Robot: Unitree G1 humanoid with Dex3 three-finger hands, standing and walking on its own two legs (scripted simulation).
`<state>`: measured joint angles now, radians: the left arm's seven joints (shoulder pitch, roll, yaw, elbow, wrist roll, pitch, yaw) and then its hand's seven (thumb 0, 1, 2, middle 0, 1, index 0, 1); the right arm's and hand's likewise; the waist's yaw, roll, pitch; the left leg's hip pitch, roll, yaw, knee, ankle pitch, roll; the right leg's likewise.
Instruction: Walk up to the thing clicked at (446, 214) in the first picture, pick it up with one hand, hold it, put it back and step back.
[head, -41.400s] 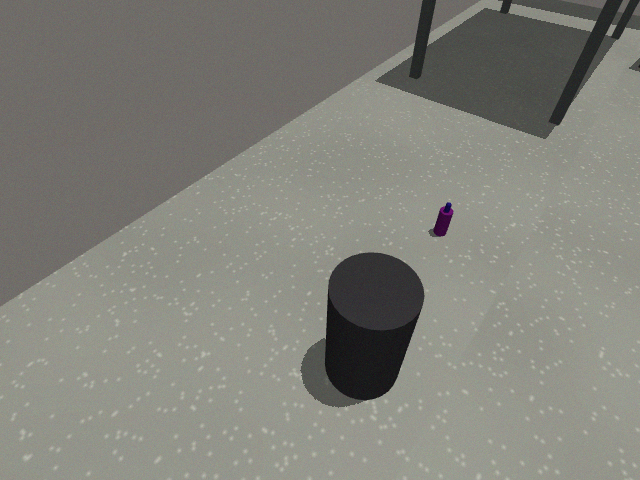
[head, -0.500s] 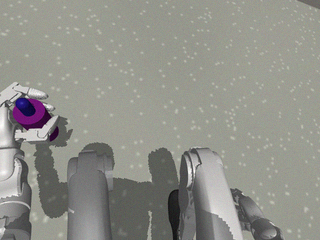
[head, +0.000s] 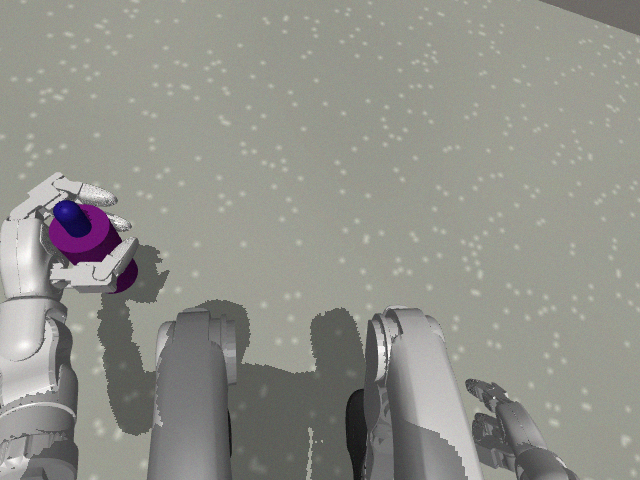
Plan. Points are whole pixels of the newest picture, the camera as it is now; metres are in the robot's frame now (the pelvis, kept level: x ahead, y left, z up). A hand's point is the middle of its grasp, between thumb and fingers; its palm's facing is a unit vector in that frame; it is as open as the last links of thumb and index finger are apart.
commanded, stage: settle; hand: left
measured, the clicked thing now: (93, 245) +0.39 +0.26 -0.05
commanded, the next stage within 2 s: lift in 0.28 s
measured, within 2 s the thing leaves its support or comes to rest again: neither
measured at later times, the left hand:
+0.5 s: hand (104, 227) +0.40 +0.24 -0.01, palm faces +0.16 -0.99 -0.05, open 7.8 cm
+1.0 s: hand (57, 201) +0.38 +0.24 +0.09, palm faces +0.15 -0.99 -0.06, open 7.8 cm
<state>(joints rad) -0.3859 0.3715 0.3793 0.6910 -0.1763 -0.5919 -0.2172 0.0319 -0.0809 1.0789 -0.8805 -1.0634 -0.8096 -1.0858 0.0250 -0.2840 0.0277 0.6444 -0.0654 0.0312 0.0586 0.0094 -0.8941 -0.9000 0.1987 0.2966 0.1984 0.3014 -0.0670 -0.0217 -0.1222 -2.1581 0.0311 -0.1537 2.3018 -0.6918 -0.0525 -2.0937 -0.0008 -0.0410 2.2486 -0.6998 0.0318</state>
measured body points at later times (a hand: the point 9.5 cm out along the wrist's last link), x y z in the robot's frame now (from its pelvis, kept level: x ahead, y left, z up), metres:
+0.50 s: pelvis +0.00 -0.01 +0.02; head +0.19 +0.03 +0.42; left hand +0.38 +0.29 -0.01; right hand +0.16 -0.26 -0.11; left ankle +0.08 +0.14 -0.33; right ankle +0.10 -0.13 -0.33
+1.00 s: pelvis +0.01 +0.00 +0.09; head +0.19 +0.03 +0.51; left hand +0.36 +0.29 +0.10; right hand +0.21 -0.25 -0.03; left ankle +0.08 +0.14 -0.33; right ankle +0.10 -0.13 -0.33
